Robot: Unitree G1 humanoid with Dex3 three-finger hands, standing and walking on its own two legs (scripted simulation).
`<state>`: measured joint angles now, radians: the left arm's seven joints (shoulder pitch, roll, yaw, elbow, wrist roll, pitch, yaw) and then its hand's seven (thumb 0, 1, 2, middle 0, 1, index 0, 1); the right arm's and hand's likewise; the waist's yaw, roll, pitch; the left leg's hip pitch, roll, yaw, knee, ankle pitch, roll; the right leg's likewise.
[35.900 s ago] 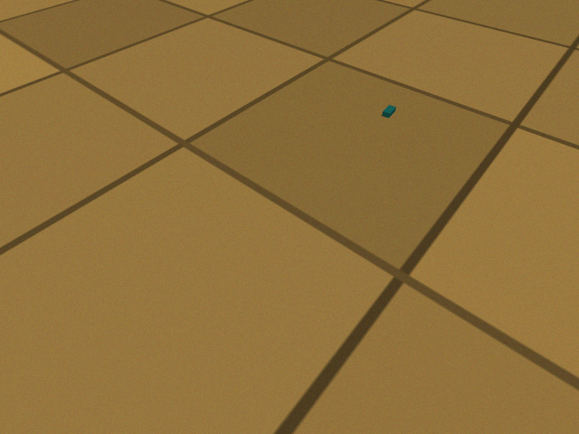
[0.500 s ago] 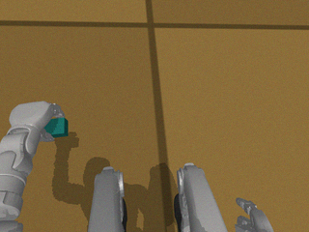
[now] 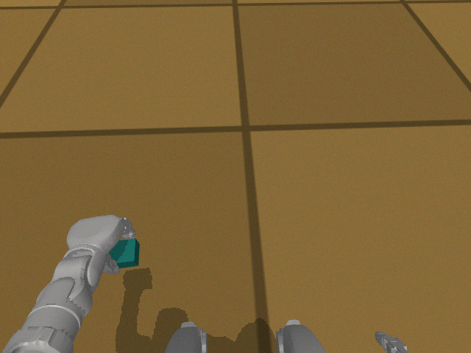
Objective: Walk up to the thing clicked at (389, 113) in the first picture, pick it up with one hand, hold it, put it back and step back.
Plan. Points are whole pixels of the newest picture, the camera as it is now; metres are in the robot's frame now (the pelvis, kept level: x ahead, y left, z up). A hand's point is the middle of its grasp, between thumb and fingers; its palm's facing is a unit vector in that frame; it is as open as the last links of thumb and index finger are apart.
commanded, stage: lift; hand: left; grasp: from above
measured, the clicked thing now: (114, 255) +0.35 +0.25 -0.11
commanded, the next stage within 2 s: hold in 0.30 s
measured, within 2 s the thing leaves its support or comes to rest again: neither
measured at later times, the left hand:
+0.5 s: hand (107, 229) +0.35 +0.23 +0.00, palm faces -0.44 -0.08 -0.90, open 7.5 cm
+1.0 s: hand (104, 218) +0.35 +0.22 +0.04, palm faces -0.44 -0.06 -0.89, open 7.5 cm
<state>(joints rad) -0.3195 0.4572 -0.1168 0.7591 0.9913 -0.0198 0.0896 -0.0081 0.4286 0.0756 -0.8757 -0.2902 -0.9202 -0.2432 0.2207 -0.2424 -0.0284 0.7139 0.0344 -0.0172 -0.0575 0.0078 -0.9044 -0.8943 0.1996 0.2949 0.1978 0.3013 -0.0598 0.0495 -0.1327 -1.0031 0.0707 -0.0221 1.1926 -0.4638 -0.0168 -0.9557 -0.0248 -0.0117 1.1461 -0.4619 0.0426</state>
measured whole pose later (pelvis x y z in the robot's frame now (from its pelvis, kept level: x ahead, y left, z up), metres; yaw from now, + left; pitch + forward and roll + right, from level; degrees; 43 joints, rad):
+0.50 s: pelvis +0.04 +0.00 +0.07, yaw +0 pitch +9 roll -1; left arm -0.31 0.38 -0.19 0.80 0.99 0.05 0.11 -0.01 0.43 0.09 -0.88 -0.28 -0.93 -0.23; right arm 0.24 -0.24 -0.05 0.74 0.04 0.01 -0.05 0.01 -0.90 -0.89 0.20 0.29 0.20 0.30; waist -0.04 0.04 -0.08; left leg -0.59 0.06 0.03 0.80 -0.36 -0.02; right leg -0.57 -0.03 0.02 0.77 -0.36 0.04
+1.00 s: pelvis +0.05 +0.00 +0.08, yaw -1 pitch +5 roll +0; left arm -0.25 0.39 -0.20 0.67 0.99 0.03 0.01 -0.01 0.44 0.09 -0.87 -0.28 -0.92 -0.22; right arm 0.22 -0.25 -0.05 0.68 0.06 0.06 -0.04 0.01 -0.90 -0.89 0.20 0.29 0.20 0.30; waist -0.01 0.04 -0.06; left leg -0.42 0.05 0.05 0.65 -0.32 -0.02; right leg -0.42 -0.04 0.02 0.65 -0.32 0.04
